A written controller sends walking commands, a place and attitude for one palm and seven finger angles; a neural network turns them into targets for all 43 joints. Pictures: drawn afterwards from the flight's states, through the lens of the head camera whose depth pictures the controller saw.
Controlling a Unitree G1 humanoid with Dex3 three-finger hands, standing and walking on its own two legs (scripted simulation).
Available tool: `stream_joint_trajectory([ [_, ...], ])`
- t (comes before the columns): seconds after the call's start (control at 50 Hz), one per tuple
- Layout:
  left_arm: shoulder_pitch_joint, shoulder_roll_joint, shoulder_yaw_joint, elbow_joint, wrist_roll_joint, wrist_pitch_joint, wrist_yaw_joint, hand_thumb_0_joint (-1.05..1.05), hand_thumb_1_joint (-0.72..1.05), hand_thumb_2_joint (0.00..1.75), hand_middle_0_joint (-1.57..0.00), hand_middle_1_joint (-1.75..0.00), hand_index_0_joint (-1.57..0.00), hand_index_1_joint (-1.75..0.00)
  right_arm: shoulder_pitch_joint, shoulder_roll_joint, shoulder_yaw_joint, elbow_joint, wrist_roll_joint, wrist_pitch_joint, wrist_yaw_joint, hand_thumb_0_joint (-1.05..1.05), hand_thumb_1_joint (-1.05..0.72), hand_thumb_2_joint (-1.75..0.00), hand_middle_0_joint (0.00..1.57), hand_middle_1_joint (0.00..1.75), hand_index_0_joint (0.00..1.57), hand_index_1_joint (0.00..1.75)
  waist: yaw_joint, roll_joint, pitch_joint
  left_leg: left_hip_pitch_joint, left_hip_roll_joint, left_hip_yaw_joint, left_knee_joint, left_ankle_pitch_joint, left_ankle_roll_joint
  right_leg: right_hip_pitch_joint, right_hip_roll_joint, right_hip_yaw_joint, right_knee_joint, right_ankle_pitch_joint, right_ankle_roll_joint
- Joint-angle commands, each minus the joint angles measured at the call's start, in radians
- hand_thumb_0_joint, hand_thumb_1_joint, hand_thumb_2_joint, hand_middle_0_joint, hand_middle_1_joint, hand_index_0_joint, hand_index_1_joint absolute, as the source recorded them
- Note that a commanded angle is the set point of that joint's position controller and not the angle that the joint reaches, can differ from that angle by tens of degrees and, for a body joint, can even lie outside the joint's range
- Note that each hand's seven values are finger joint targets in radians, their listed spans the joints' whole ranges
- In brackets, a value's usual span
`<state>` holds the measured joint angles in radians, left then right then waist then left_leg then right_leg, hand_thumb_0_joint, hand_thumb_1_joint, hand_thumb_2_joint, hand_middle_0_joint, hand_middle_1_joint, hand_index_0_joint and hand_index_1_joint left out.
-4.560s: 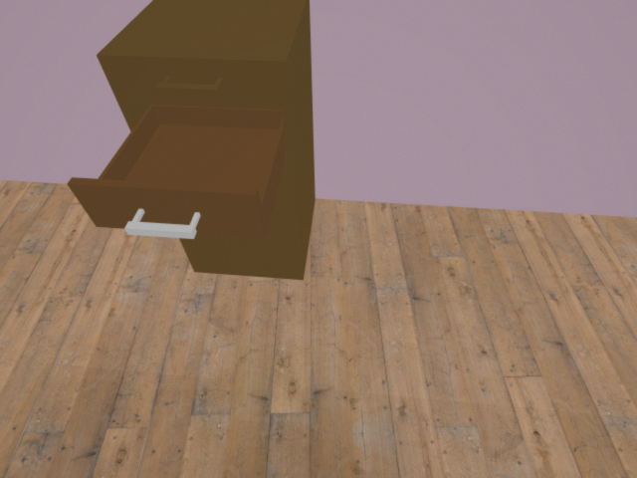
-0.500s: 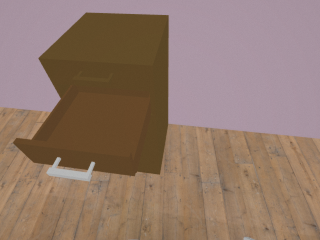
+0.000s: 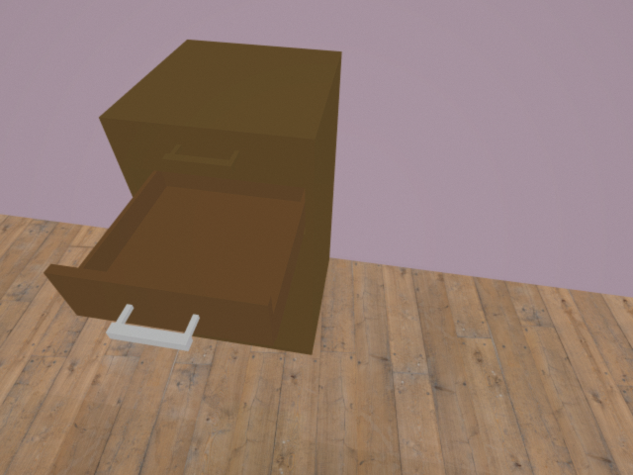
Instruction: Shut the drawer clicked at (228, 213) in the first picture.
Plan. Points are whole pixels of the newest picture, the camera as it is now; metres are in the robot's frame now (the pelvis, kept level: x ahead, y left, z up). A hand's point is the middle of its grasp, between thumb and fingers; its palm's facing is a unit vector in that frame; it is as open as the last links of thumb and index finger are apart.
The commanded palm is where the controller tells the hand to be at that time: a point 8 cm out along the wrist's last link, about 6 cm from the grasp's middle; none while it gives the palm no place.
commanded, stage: look again from close up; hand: left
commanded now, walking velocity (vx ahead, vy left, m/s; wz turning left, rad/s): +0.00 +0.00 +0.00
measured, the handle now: (155, 326) +0.37 +0.30 -0.10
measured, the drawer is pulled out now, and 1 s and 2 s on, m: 0.30 0.30 0.30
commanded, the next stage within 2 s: raise the hand and make a fist in 0.58 s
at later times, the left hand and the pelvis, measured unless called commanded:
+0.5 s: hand out of the picture +0.02 +0.17 -0.18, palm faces +0.00 -0.99 -0.14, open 7.3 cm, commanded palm none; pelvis +0.03 +0.02 +0.00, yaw -1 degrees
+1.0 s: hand (206, 374) +0.25 +0.16 +0.00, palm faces -0.02 -1.00 +0.02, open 6.4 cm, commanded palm +0.15 +0.25 -0.06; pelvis +0.05 +0.00 -0.04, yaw +1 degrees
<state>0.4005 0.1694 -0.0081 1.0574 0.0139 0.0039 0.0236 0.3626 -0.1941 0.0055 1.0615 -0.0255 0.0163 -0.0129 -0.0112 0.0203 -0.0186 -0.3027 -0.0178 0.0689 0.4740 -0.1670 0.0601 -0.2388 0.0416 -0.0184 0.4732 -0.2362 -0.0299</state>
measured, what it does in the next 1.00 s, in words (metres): stands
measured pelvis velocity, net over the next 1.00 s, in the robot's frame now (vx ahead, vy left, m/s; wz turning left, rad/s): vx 0.05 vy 0.00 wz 0.01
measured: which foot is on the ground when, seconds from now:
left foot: down 0.00-1.00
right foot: down 0.00-1.00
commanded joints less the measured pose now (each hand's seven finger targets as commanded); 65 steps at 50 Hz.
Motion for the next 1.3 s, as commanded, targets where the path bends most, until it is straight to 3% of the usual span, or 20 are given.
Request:
stream_joint_trajectory([
  [0.0,0.020,0.088,0.015,-0.037,0.003,-0.024,0.008,0.00,0.90,0.90,-0.20,-0.30,-0.20,-0.30,0.001,-0.083,-0.015,-0.030,0.003,-0.027,-0.005,0.00,-0.90,-0.90,0.20,0.30,0.20,0.30,0.011,-0.023,0.130,-0.063,0.118,-0.189,-0.170,-0.318,0.003,-0.092,-0.110,0.161,-0.152,-0.277,-0.025],
  [0.12,0.038,0.070,0.008,-0.007,0.001,-0.031,0.012,0.00,0.90,0.90,-0.20,-0.30,-0.20,-0.30,0.022,-0.067,-0.010,0.007,0.008,-0.039,-0.009,0.00,-0.90,-0.90,0.20,0.30,0.20,0.30,0.016,-0.024,0.073,-0.035,0.127,-0.194,-0.184,-0.270,0.005,-0.030,-0.115,0.139,-0.122,-0.163,-0.025],
  [0.22,0.037,0.057,0.002,0.009,0.004,-0.031,0.015,0.00,0.90,0.90,-0.20,-0.30,-0.20,-0.30,0.018,-0.059,-0.011,0.022,0.010,-0.042,-0.010,0.00,-0.90,-0.90,0.20,0.30,0.20,0.30,0.017,-0.010,0.118,-0.051,0.138,-0.212,-0.206,-0.280,0.009,-0.040,-0.111,0.121,-0.102,-0.110,-0.024],
  [0.58,0.026,0.043,-0.003,0.035,0.003,-0.033,0.021,0.00,0.90,0.90,-0.20,-0.30,-0.20,-0.30,-0.013,-0.064,-0.010,0.032,0.016,-0.062,-0.021,0.00,-0.90,-0.90,0.20,0.30,0.20,0.30,0.010,-0.019,0.048,0.136,0.147,-0.162,-0.164,0.055,0.016,-0.009,-0.123,0.106,-0.080,0.092,-0.004],
  [0.64,0.020,0.047,-0.003,0.038,0.003,-0.030,0.021,0.00,0.90,0.90,-0.20,-0.30,-0.20,-0.30,-0.020,-0.065,-0.009,0.033,0.017,-0.062,-0.022,0.00,-0.90,-0.90,0.20,0.30,0.20,0.30,0.011,-0.011,0.063,0.143,0.149,-0.162,-0.170,0.079,0.015,-0.012,-0.122,0.104,-0.080,0.085,-0.001],
  [0.66,0.034,0.071,-0.005,0.056,0.019,-0.035,0.055,0.00,0.90,0.90,-0.20,-0.30,-0.20,-0.30,-0.093,-0.106,-0.008,-0.045,0.027,-0.051,-0.013,0.00,-0.90,-0.90,0.20,0.30,0.20,0.30,0.022,-0.014,0.135,0.035,0.157,-0.123,-0.038,0.105,-0.025,-0.035,-0.139,0.086,-0.100,0.030,0.010],
  [0.68,-0.635,0.273,0.093,-1.535,-0.189,-0.221,0.048,0.00,0.90,0.90,-0.22,-0.32,-0.22,-0.32,-0.031,-0.259,-0.052,-0.434,0.067,-0.190,-0.049,0.00,-0.90,-0.90,0.20,0.30,0.20,0.30,-0.132,0.158,-0.357,0.382,0.048,-0.142,-0.087,0.160,-0.075,-0.019,-0.034,-0.029,0.020,0.126,0.004],
  [0.7,-0.297,0.194,0.071,-1.325,-0.127,-0.161,0.085,0.00,0.90,0.90,-0.24,-0.34,-0.24,-0.34,-0.131,-0.164,0.005,-0.352,0.070,-0.298,-0.069,0.00,-0.90,-0.90,0.20,0.30,0.20,0.30,-0.020,0.258,-0.333,0.399,0.118,-0.201,-0.146,0.206,-0.106,-0.100,-0.040,-0.019,0.144,-0.058,-0.010],
  [0.72,-0.240,0.143,0.013,-1.276,-0.127,-0.121,0.129,0.00,0.90,0.90,-0.26,-0.37,-0.26,-0.37,-0.114,-0.172,-0.016,-0.291,0.069,-0.346,-0.067,0.00,-0.90,-0.90,0.20,0.30,0.20,0.30,-0.044,0.243,-0.274,0.338,0.125,-0.240,-0.185,0.114,-0.145,-0.200,-0.035,-0.021,0.190,-0.142,-0.001],
  [0.74,0.111,-0.084,-0.091,-0.979,-0.137,-0.025,0.119,0.00,0.90,0.90,-0.28,-0.39,-0.28,-0.39,-0.098,-0.125,-0.016,-0.265,0.068,-0.347,-0.048,0.00,-0.90,-0.90,0.20,0.30,0.20,0.30,-0.035,0.147,-0.102,0.241,0.117,-0.241,-0.198,0.038,-0.135,-0.271,-0.041,-0.024,0.211,-0.143,-0.002],
  [0.76,-0.016,-0.093,-0.126,-1.208,-0.191,-0.048,0.100,0.00,0.90,0.90,-0.30,-0.41,-0.30,-0.41,-0.097,-0.163,-0.020,-0.356,0.073,-0.355,-0.042,0.00,-0.90,-0.90,0.20,0.30,0.20,0.30,-0.036,0.158,-0.057,0.172,0.101,-0.235,-0.163,-0.017,-0.119,-0.237,-0.054,-0.032,0.188,-0.125,0.004],
  [0.8,0.017,-0.044,-0.075,-1.147,-0.173,-0.114,0.060,0.00,0.90,0.90,-0.34,-0.45,-0.34,-0.45,-0.132,-0.187,-0.040,-0.401,0.054,-0.380,-0.048,0.00,-0.90,-0.90,0.20,0.30,0.20,0.30,-0.053,-0.038,0.017,0.031,0.071,-0.210,-0.042,-0.123,-0.084,-0.248,-0.041,-0.054,0.091,-0.119,0.001],
  [0.88,0.359,0.005,0.104,-0.876,-0.223,-0.296,-0.139,0.00,0.90,0.90,-0.42,-0.54,-0.42,-0.54,-0.192,-0.186,-0.087,-0.516,0.049,-0.335,-0.023,0.00,-0.90,-0.90,0.20,0.30,0.20,0.30,0.028,-0.465,-0.015,-0.270,0.017,-0.115,0.217,-0.079,-0.057,-0.311,-0.032,-0.056,0.153,-0.105,0.000],
  [0.9,0.390,-0.007,0.088,-0.893,-0.242,-0.364,-0.210,0.00,0.90,0.90,-0.44,-0.56,-0.44,-0.56,-0.223,-0.187,-0.092,-0.552,0.047,-0.333,-0.015,0.00,-0.90,-0.90,0.20,0.30,0.20,0.30,0.039,-0.487,-0.024,-0.339,0.003,-0.091,0.256,-0.105,-0.058,-0.330,-0.036,-0.033,0.183,-0.109,0.008],
  [0.98,0.388,0.207,0.296,-0.905,-0.255,-0.549,-0.427,0.00,0.90,0.90,-0.52,-0.65,-0.52,-0.65,-0.284,-0.191,-0.119,-0.655,0.050,-0.301,0.026,0.00,-0.90,-0.90,0.20,0.30,0.20,0.30,0.059,-0.080,-0.133,-0.380,-0.021,-0.062,0.385,-0.055,-0.076,-0.308,-0.062,0.038,0.328,0.051,-0.017],
  [1.02,0.294,0.309,0.387,-1.051,-0.260,-0.583,-0.447,0.00,0.90,0.90,-0.56,-0.69,-0.56,-0.69,-0.284,-0.177,-0.115,-0.677,0.050,-0.276,0.023,0.00,-0.90,-0.90,0.20,0.30,0.20,0.30,0.083,0.078,-0.195,-0.439,-0.019,-0.056,0.437,-0.051,-0.064,-0.337,-0.063,0.072,0.396,0.054,-0.026],
  [1.1,0.176,0.267,0.431,-1.323,-0.385,-0.669,-0.421,0.00,0.90,0.90,-0.64,-0.78,-0.64,-0.78,-0.251,-0.121,-0.107,-0.698,0.051,-0.273,-0.001,0.00,-0.90,-0.90,0.20,0.30,0.20,0.30,0.054,0.192,-0.360,-0.415,0.003,-0.090,0.527,-0.002,-0.045,-0.360,-0.040,0.110,0.442,0.090,-0.011],
  [1.16,0.086,0.247,0.375,-1.391,-0.411,-0.718,-0.472,0.00,0.90,0.90,-0.70,-0.84,-0.70,-0.84,-0.218,-0.131,-0.099,-0.648,0.051,-0.310,-0.017,0.00,-0.90,-0.90,0.20,0.30,0.20,0.30,-0.015,0.178,-0.376,-0.415,0.022,-0.120,0.596,0.007,-0.029,-0.439,-0.030,0.117,0.451,0.099,0.003],
  [1.22,-0.041,0.204,0.278,-1.236,-0.426,-0.691,-0.568,0.00,0.90,0.90,-0.76,-0.91,-0.76,-0.91,-0.212,-0.163,-0.076,-0.610,0.067,-0.351,-0.034,0.00,-0.90,-0.90,0.20,0.30,0.20,0.30,-0.112,0.062,-0.200,-0.537,0.034,-0.144,0.664,-0.127,-0.010,-0.569,-0.023,0.144,0.409,-0.061,0.031],
  [1.28,-0.043,0.270,0.300,-1.078,-0.410,-0.569,-0.653,0.00,0.90,0.90,-0.82,-0.97,-0.82,-0.97,-0.197,-0.203,-0.081,-0.598,0.088,-0.376,-0.054,0.00,-0.90,-0.90,0.20,0.30,0.20,0.30,-0.089,-0.039,-0.239,-0.598,0.032,-0.137,0.660,-0.170,0.004,-0.514,-0.045,0.187,0.358,-0.136,0.060],
])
